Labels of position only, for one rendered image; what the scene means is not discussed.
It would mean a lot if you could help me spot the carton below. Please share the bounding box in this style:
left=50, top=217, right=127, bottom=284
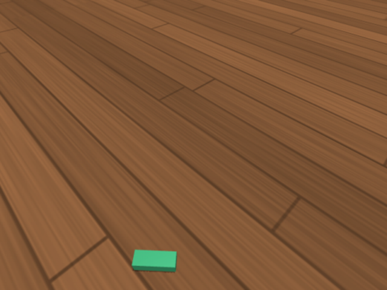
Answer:
left=132, top=250, right=177, bottom=272

